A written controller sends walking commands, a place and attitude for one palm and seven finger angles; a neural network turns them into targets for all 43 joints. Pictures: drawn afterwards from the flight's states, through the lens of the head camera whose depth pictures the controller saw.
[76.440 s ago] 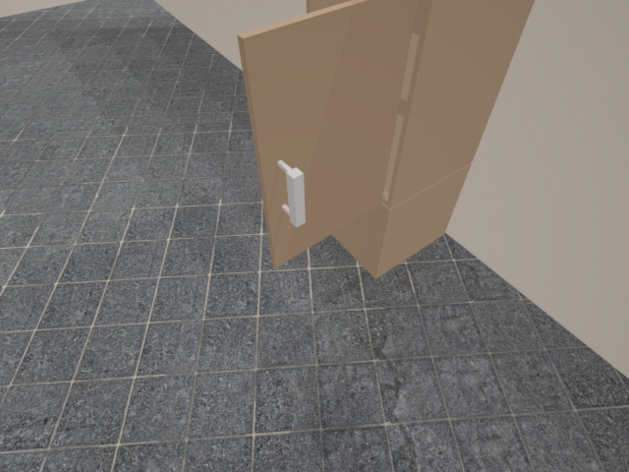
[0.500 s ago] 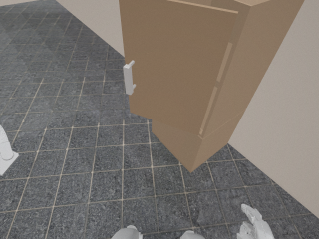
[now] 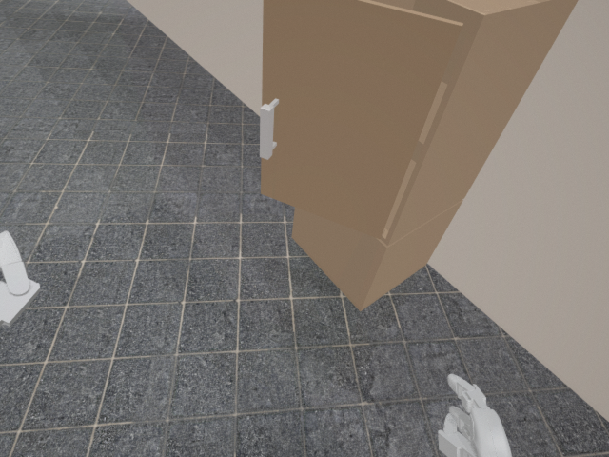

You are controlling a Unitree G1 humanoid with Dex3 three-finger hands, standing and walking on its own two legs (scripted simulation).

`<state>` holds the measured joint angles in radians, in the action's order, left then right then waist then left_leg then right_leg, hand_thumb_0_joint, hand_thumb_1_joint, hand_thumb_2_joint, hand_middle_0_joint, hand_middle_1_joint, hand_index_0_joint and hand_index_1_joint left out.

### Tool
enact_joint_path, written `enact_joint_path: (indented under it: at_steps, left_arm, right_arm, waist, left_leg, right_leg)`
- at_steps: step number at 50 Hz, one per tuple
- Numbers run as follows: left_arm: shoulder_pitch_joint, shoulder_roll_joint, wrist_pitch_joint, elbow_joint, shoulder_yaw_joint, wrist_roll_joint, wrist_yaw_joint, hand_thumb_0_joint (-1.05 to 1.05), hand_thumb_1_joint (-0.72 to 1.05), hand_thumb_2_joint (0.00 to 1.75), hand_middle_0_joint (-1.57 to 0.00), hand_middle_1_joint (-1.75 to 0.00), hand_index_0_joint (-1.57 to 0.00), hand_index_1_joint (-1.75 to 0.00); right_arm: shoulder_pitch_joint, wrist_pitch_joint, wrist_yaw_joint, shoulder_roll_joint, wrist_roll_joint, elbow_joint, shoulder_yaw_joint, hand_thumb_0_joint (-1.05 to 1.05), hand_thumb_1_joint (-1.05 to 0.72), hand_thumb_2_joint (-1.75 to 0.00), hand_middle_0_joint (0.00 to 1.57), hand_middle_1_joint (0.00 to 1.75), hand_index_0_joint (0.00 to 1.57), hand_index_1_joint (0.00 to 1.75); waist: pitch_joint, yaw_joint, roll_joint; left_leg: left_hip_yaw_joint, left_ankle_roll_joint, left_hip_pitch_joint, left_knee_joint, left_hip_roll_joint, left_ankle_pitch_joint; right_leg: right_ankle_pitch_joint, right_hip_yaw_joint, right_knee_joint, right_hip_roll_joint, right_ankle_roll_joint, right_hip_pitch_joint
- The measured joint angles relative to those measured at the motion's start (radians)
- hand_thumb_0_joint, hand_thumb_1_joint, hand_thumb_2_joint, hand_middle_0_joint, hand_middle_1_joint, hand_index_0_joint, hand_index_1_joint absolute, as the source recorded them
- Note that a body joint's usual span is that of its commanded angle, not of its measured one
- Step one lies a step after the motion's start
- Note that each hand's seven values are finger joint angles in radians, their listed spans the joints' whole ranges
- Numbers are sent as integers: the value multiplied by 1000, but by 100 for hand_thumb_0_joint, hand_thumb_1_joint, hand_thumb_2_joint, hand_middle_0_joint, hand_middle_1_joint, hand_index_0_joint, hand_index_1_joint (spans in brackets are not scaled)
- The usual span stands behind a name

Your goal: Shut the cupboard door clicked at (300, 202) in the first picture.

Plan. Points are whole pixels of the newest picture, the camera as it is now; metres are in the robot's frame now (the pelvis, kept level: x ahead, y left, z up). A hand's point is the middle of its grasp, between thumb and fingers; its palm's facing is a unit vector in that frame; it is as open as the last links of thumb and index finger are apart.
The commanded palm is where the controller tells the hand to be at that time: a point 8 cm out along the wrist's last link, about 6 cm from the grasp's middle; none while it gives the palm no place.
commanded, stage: stop stepping back and stand still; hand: left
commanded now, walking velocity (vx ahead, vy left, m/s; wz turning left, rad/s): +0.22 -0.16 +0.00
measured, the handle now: (270, 128) +0.87 +0.14 -0.06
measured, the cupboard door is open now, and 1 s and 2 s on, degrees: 29 29 29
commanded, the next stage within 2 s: let the arm hang, fingers relaxed in 0.66 s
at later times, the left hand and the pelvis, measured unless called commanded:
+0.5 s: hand (14, 326) +0.18 +0.27 +0.18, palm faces +0.43 -0.81 -0.40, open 7.4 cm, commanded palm +0.11 +0.31 +0.19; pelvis -0.04 +0.01 +0.00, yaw -3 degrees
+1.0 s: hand out of the picture +0.10 +0.21 -0.13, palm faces -0.09 -0.97 -0.24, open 7.4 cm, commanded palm none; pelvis -0.04 +0.03 +0.00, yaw -2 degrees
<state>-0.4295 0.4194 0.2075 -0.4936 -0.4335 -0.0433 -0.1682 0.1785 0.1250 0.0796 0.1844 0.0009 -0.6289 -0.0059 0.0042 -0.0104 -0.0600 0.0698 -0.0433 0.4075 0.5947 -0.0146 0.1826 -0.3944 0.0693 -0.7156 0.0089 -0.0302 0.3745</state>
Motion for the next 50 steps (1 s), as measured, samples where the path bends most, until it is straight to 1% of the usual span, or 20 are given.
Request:
enact_joint_path:
  at_steps: [2,4,8,10,11,13,15,16,18,22,24,27,30,34,38,39,40,43,46,50]
  left_arm:
    - [-32,2,-14,-7,-17,-3,0,1,88,90,-21,-30,-21,-30]
    - [-77,1,-25,-26,-16,-5,-1,1,89,90,-21,-30,-21,-30]
    - [-150,18,-48,-55,5,-9,0,1,89,90,-21,-30,-21,-30]
    - [-157,46,-58,-58,-3,-8,0,1,89,90,-21,-30,-21,-30]
    - [-144,45,-62,-50,2,-8,3,1,89,90,-21,-30,-21,-30]
    - [-117,36,-63,-19,22,-8,1,1,89,90,-21,-30,-21,-30]
    - [-108,19,-60,10,32,-7,-5,1,88,90,-21,-30,-21,-30]
    - [-107,8,-57,22,33,-4,-9,1,88,90,-21,-30,-21,-30]
    - [-99,-8,-51,43,36,3,-16,1,88,90,-21,-30,-21,-30]
    - [-70,-24,-38,43,44,10,-23,1,88,90,-21,-30,-21,-30]
    - [-69,-19,-29,35,29,7,-22,1,88,90,-21,-30,-21,-30]
    - [-103,-1,-23,34,-5,5,-16,1,89,90,-21,-30,-21,-30]
    - [-112,11,-22,30,-16,7,-9,1,89,90,-21,-30,-21,-30]
    - [-136,11,-9,9,-12,-1,-5,1,89,90,-21,-30,-21,-30]
    - [-145,0,-12,17,14,-5,-2,1,89,90,-21,-30,-21,-30]
    - [-116,0,-1,70,43,6,11,1,89,90,-21,-30,-21,-30]
    - [-64,-4,-19,156,91,20,38,1,89,90,-21,-30,-21,-30]
    - [93,-55,-144,502,245,46,112,0,89,90,-20,-30,-20,-30]
    - [180,-118,-232,844,363,55,150,0,90,90,-20,-30,-20,-30]
    - [194,-197,-268,1161,453,58,168,1,90,90,-20,-29,-20,-30]
  right_arm:
    - [3,11,-10,-14,5,19,-7,1,-90,-90,20,30,21,30]
    - [24,13,-22,-25,7,33,-16,1,-90,-90,20,30,21,30]
    - [74,-14,-25,-30,13,53,-34,1,-90,-90,20,30,21,30]
    - [82,-33,-22,-24,18,63,-36,1,-90,-90,21,30,21,30]
    - [74,-43,-21,-10,21,53,-31,1,-90,-90,21,30,21,30]
    - [74,-65,-21,11,16,8,-18,1,-90,-90,21,30,21,30]
    - [97,-81,-20,25,10,-26,-8,1,-90,-90,21,30,21,30]
    - [111,-85,-18,30,9,-37,-5,1,-90,-90,21,30,21,30]
    - [140,-84,-9,41,9,-52,1,1,-90,-90,20,30,21,30]
    - [177,-60,13,70,9,-61,17,1,-90,-90,20,30,21,30]
    - [160,-54,20,67,5,-68,24,1,-91,-90,20,30,21,30]
    - [134,-43,20,44,6,-59,18,1,-91,-90,20,30,21,30]
    - [119,-22,12,19,6,-44,4,1,-91,-90,20,30,20,30]
    - [94,-15,-9,-1,0,-28,-15,1,-91,-90,20,30,21,30]
    - [67,-32,-16,-6,-3,-25,-20,1,-90,-90,20,30,21,30]
    - [58,-15,-32,1,-7,-42,-12,1,-90,-90,20,30,21,30]
    - [44,-9,-52,18,-8,-62,-4,1,-90,-90,20,30,21,30]
    - [-13,-52,-84,78,1,-111,2,1,-90,-90,20,30,21,30]
    - [-58,-100,-89,103,9,-135,3,1,-90,-90,20,30,21,30]
    - [-63,-129,-87,92,23,-172,-1,0,-91,-90,20,30,21,30]
  waist:
    - [0,18,14]
    - [-14,27,28]
    - [-54,37,37]
    - [-67,35,16]
    - [-59,28,31]
    - [-51,18,54]
    - [-64,10,51]
    - [-71,10,46]
    - [-81,14,36]
    - [-74,37,48]
    - [-46,43,36]
    - [-32,52,24]
    - [-23,60,41]
    - [-24,50,61]
    - [-31,36,68]
    - [-34,29,75]
    - [-38,19,87]
    - [-45,2,121]
    - [-22,17,123]
    - [25,40,62]
  left_leg:
    - [7,0,-21,-58,-17,-33]
    - [15,7,-44,-121,-34,-55]
    - [33,34,-52,-185,-39,-20]
    - [57,49,1,-125,-18,52]
    - [48,55,34,-58,-23,87]
    - [3,64,80,114,-21,133]
    - [-17,66,97,232,-13,148]
    - [-18,64,89,246,-15,148]
    - [-9,56,49,202,-26,144]
    - [1,35,-82,0,-51,141]
    - [11,38,-87,-10,-42,50]
    - [34,45,-89,-4,-38,61]
    - [26,48,-88,-23,-46,58]
    - [24,53,-80,-38,-55,51]
    - [30,52,-85,-42,-51,59]
    - [28,51,-78,-35,-48,60]
    - [24,48,-68,-26,-43,62]
    - [23,35,-43,8,-24,76]
    - [25,27,-41,23,-14,78]
    - [25,27,-68,-5,-6,61]
  right_leg:
    - [-28,-31,-74,27,8,7]
    - [-38,-76,-72,46,16,-21]
    - [-30,-160,157,59,44,-169]
    - [-10,-139,269,42,94,-220]
    - [69,-137,269,46,112,-206]
    - [103,-136,235,54,122,-196]
    - [92,-123,225,47,117,-199]
    - [88,-117,224,42,113,-200]
    - [80,-114,217,31,105,-202]
    - [38,-141,151,22,87,-181]
    - [10,-136,101,7,74,-166]
    - [7,-113,91,-1,60,-158]
    - [30,-121,138,10,68,-171]
    - [50,-121,181,21,71,-174]
    - [43,-115,185,17,68,-178]
    - [42,-120,174,13,65,-171]
    - [39,-125,156,7,60,-160]
    - [7,-128,110,-15,51,-134]
    - [-4,-128,81,-26,48,-126]
    - [5,-128,92,-32,47,-146]
